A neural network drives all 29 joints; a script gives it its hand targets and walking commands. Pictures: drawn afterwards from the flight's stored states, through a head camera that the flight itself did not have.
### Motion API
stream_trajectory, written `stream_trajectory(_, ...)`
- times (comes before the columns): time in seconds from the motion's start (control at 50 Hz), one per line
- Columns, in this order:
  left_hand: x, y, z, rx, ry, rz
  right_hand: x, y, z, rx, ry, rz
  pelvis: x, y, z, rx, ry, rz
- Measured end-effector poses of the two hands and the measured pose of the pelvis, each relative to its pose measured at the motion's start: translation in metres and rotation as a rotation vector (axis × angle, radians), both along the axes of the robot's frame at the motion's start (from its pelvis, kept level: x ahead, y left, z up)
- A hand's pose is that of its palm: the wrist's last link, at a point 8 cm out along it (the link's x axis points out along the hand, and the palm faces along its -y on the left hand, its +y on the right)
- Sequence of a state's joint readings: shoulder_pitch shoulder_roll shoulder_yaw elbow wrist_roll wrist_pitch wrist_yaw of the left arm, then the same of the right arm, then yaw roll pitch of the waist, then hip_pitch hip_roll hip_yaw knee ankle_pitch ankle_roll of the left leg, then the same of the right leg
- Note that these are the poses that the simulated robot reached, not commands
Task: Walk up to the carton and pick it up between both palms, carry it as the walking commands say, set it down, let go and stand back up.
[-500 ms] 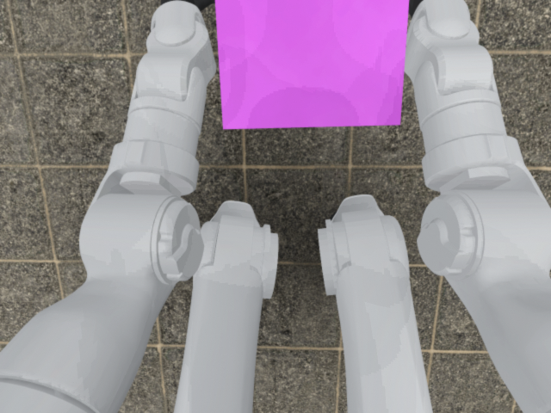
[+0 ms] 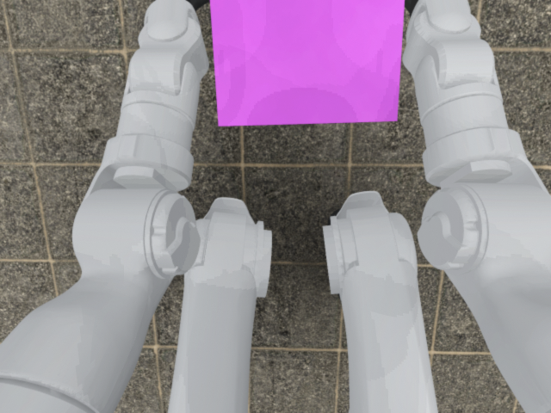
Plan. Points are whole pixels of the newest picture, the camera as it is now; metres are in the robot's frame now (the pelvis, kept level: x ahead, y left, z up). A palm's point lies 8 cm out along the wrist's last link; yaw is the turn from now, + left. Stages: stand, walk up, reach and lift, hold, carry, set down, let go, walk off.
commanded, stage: set down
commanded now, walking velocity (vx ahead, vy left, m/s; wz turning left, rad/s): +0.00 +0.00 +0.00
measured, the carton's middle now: (298, 29) +0.53 -0.02 -0.24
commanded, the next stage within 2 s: none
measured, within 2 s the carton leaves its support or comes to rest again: neither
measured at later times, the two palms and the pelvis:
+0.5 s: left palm (176, 2) +0.54 +0.11 -0.16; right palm out of the picture +0.53 -0.16 -0.16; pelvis -0.01 +0.00 +0.00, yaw +0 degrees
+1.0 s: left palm out of the picture +0.56 +0.13 -0.13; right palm out of the picture +0.55 -0.18 -0.13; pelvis +0.00 +0.00 +0.01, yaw -1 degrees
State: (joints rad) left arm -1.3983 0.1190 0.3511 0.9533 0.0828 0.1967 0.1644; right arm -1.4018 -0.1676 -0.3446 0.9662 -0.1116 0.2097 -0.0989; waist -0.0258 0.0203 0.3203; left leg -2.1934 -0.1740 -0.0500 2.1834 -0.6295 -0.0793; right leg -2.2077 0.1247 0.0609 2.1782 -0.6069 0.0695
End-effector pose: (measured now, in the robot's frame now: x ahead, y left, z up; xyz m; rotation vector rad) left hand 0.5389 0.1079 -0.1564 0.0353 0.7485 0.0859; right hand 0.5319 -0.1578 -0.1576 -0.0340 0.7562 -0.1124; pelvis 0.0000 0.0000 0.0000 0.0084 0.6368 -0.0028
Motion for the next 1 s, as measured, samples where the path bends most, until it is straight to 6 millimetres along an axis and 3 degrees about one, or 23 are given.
stream_trajectory(0.54,0.002,0.003,-0.003,-0.002,-0.039,-0.054,0.001,-0.001,-0.005,0.012,-0.046,0.023,-0.006,-0.002,-0.002,0.003,-0.037,-0.001)
stream_trajectory(0.72,0.007,0.027,-0.002,0.037,-0.058,-0.024,0.005,-0.025,-0.004,-0.036,-0.048,-0.013,-0.005,-0.003,0.005,0.002,0.004,-0.006)
stream_trajectory(0.82,0.01,0.031,-0.001,0.027,-0.059,-0.024,0.008,-0.031,-0.001,-0.032,-0.049,-0.016,-0.003,-0.002,0.006,0.0,0.031,-0.007)
stream_trajectory(0.92,0.014,0.029,0.008,0.017,-0.091,-0.02,0.013,-0.03,0.008,-0.025,-0.086,-0.019,-0.001,-0.001,0.007,-0.002,0.048,-0.009)
stream_trajectory(1.0,0.017,0.027,0.027,0.019,-0.118,-0.012,0.016,-0.026,0.027,-0.021,-0.119,-0.022,0.002,0.0,0.013,-0.003,0.057,-0.009)
